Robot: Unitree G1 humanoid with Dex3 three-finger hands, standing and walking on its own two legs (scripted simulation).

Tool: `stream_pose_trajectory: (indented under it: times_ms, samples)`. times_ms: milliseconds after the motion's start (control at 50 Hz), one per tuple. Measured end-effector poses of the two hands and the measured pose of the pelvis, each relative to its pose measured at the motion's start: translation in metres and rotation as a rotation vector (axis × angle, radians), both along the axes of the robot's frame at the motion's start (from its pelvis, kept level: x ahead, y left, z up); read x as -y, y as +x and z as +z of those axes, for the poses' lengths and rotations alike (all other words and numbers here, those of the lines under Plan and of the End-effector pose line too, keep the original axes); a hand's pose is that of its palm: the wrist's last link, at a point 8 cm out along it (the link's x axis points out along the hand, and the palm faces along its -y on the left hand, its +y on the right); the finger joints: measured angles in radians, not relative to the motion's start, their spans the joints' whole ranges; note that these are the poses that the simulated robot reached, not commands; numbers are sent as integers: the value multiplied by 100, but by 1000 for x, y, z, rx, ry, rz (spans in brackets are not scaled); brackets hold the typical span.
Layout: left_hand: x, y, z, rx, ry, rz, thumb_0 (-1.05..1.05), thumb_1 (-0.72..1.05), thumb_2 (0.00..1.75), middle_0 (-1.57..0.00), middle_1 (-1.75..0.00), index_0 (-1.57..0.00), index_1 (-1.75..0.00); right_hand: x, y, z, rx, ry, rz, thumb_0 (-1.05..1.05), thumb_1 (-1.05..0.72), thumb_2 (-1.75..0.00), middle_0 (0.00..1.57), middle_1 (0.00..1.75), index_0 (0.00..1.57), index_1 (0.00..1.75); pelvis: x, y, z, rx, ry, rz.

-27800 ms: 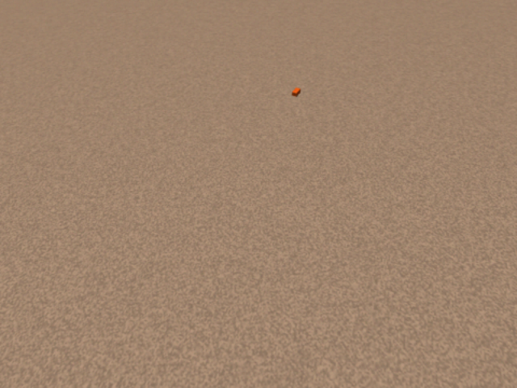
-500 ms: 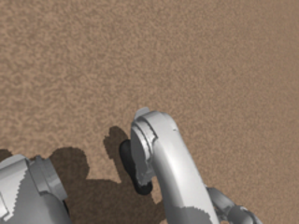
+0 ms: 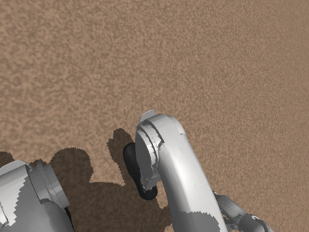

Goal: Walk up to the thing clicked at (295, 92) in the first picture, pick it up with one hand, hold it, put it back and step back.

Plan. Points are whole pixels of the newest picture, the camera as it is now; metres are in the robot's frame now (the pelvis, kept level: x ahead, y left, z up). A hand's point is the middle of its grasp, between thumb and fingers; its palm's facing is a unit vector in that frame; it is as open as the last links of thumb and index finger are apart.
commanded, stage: close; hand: left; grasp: from above
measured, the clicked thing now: out of the picture +0.46 +0.35 -0.29
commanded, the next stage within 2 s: settle in 0.76 s
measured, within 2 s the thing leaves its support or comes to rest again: leaves its support in 1.16 s
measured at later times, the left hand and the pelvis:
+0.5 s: hand out of the picture +0.44 +0.35 -0.25, palm faces -0.44 -0.16 -0.88, open 6.5 cm; pelvis +0.00 +0.00 +0.00, yaw +0 degrees
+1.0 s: hand out of the picture +0.45 +0.35 -0.25, palm faces -0.45 -0.16 -0.88, open 6.3 cm; pelvis +0.00 +0.00 +0.00, yaw +0 degrees
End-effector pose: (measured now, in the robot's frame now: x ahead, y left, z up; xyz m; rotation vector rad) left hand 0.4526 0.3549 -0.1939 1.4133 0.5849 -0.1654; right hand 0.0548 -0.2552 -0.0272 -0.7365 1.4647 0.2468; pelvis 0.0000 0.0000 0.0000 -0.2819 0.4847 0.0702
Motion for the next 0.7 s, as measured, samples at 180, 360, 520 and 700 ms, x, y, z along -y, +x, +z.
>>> stream_pose_trajectory:
  times_ms: [180, 360, 520, 700]
  samples:
    - [-1, -4, 1, -7, -2, -9, 0, 49, 16, -82, -33, -88, -28, 1, 1, 1, 0, -7, 6, 0, -89, -89, 20, 30, 20, 30, 0, -1, 0, 4, 0, 2]
    - [-1, -6, 3, -2, -1, -10, 1, 57, 8, -90, -26, -94, -21, 0, 2, -2, 11, -2, 15, 0, -89, -89, 20, 30, 20, 30, 0, -3, -1, 12, 3, 1]
    - [-2, -5, 4, 5, 7, -12, 0, 59, 1, -95, -19, -99, -13, -2, 2, -2, 24, 0, 9, 0, -89, -89, 20, 30, 20, 30, 0, -3, 0, 10, 4, 0]
    - [-2, -4, 4, 2, 5, -4, 1, 58, 0, -99, -13, -103, -7, -1, 0, 0, 19, -2, 9, 0, -89, -89, 20, 30, 20, 30, -1, -3, 0, 7, 2, 1]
